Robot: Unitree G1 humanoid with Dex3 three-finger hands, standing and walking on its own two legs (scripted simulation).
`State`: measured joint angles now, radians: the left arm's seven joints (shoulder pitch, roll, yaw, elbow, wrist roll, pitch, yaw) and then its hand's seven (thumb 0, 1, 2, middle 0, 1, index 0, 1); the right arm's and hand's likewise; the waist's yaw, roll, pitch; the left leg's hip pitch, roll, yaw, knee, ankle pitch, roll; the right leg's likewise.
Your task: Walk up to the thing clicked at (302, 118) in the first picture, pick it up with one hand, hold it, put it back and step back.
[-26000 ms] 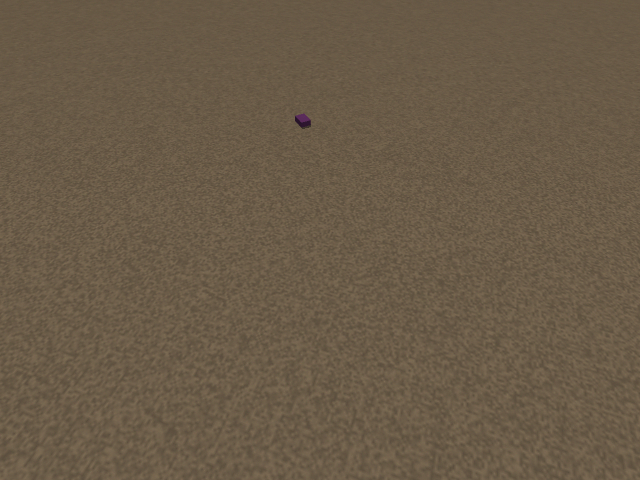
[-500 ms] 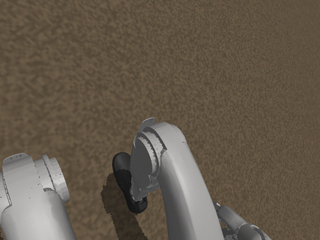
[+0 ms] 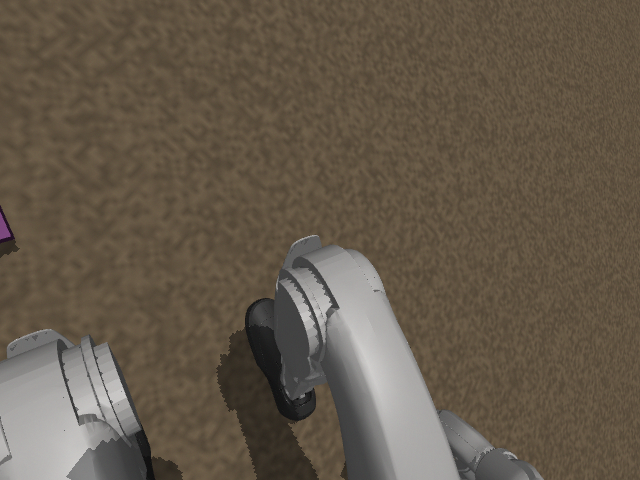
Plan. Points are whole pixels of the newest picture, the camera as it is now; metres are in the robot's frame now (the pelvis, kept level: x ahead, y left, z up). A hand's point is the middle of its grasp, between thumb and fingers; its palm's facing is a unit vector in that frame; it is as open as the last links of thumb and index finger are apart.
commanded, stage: close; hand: left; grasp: from above
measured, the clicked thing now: out of the picture +0.43 +0.24 -0.29
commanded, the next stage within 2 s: go down in 0.72 s
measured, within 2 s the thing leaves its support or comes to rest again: neither
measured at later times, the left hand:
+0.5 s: hand out of the picture +0.41 +0.27 -0.24, palm faces -0.34 +0.02 -0.94, open 12.5 cm
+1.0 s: hand out of the picture +0.43 +0.31 -0.26, palm faces -0.56 -0.12 -0.82, open 12.7 cm
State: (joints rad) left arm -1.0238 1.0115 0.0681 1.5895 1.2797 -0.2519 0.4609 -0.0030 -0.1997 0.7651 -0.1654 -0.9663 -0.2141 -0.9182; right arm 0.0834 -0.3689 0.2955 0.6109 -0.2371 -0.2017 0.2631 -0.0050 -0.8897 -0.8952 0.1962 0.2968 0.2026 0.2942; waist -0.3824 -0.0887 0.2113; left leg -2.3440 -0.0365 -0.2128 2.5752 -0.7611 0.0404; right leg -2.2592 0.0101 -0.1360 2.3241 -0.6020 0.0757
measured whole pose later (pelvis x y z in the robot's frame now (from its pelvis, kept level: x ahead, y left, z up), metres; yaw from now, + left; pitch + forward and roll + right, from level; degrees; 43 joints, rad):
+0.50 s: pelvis -0.02 +0.00 +0.01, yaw -1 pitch +25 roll -16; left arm -0.91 0.95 -0.09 1.63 1.49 -0.36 0.83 0.00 -0.17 0.73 -0.18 -0.87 -0.24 -0.81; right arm 0.03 -0.35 0.28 0.70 -0.30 -0.15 0.20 0.00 -0.88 -0.89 0.20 0.30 0.20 0.29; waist -0.39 -0.18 0.13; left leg -2.26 0.00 -0.22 2.54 -0.74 0.05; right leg -2.19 0.04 -0.14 2.27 -0.56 0.06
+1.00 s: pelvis -0.01 -0.01 +0.00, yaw +1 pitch +26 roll -16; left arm -0.96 1.06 0.11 1.52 1.31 -0.43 0.40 0.00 -0.23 0.79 -0.09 -1.06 -0.18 -0.97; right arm 0.12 -0.37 0.32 0.55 -0.25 -0.12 0.23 0.00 -0.89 -0.89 0.20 0.30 0.20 0.29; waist -0.37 -0.12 0.25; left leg -2.31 -0.05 -0.26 2.58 -0.75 0.00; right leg -2.23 0.01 -0.17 2.32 -0.58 0.08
